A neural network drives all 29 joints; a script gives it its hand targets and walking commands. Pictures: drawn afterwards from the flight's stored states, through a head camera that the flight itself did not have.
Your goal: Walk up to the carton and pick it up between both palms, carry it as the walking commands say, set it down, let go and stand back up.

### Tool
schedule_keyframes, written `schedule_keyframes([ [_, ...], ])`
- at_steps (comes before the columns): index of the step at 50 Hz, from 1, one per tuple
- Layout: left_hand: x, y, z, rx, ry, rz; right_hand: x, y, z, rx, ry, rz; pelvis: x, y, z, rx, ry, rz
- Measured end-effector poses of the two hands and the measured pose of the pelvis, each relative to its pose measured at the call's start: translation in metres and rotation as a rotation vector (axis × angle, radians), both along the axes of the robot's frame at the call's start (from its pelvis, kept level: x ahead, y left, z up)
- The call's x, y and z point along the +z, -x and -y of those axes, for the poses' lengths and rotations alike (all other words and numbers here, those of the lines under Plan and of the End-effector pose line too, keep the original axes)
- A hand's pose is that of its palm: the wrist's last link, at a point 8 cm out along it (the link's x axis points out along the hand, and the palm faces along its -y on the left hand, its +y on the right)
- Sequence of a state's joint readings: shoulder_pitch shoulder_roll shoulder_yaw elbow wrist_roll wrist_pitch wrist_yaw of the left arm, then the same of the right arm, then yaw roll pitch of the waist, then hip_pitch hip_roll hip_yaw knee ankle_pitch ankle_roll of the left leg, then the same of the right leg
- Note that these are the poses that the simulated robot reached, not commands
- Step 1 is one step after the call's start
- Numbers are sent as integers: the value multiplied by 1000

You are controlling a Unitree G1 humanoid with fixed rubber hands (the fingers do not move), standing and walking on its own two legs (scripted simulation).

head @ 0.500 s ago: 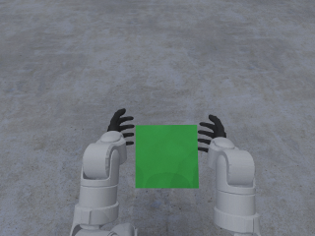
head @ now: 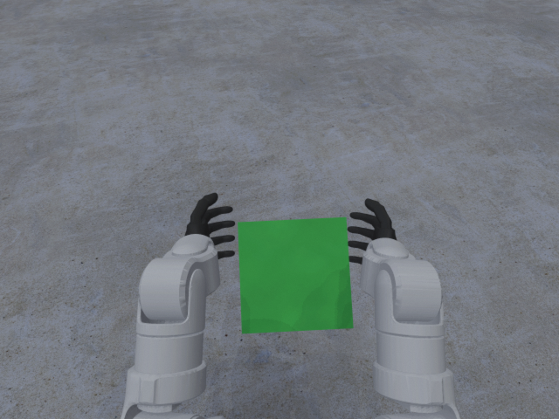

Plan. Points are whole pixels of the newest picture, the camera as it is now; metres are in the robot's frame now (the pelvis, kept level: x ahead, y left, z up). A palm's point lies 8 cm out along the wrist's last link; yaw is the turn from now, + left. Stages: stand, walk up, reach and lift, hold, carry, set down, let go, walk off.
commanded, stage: carry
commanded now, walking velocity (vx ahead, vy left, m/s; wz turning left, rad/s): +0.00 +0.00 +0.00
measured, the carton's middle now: (292, 269) +0.34 +0.00 -0.01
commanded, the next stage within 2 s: none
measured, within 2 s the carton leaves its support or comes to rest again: neither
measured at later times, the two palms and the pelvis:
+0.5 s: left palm (192, 263) +0.27 +0.13 +0.12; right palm (389, 274) +0.27 -0.11 +0.12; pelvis -0.03 +0.01 +0.01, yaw -1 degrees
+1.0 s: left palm (203, 269) +0.27 +0.12 +0.09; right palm (390, 282) +0.27 -0.12 +0.10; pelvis -0.03 +0.00 +0.01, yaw -1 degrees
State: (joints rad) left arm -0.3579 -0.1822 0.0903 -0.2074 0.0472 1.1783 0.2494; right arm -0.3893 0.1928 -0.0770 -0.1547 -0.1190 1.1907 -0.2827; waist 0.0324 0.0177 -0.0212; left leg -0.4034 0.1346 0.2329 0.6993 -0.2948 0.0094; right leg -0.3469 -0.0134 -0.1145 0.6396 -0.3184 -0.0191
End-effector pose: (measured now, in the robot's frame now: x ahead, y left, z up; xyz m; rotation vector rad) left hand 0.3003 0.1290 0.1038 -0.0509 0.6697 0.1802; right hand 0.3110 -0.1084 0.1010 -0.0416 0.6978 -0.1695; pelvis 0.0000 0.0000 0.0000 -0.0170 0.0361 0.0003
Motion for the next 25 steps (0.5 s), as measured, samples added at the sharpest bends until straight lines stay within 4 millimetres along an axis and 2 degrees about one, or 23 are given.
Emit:
schedule_keyframes([
  [4, 0, 0, 13, -57, -14, -26, -2, 19, 13, -47, -15, -27, 4, 6, -4, -3, -4, -2],
  [9, 1, 6, 14, -67, -31, -26, 5, 35, 14, -55, -25, -25, 6, 15, -9, -22, -11, 9],
  [18, 13, 23, 5, -38, -11, -5, 18, 41, 5, -27, 16, -7, 8, 24, -7, -21, -4, 12],
  [25, 15, 33, 0, -21, -14, -12, 20, 44, -1, -11, 24, -15, 9, 30, -7, -14, -3, 12],
])
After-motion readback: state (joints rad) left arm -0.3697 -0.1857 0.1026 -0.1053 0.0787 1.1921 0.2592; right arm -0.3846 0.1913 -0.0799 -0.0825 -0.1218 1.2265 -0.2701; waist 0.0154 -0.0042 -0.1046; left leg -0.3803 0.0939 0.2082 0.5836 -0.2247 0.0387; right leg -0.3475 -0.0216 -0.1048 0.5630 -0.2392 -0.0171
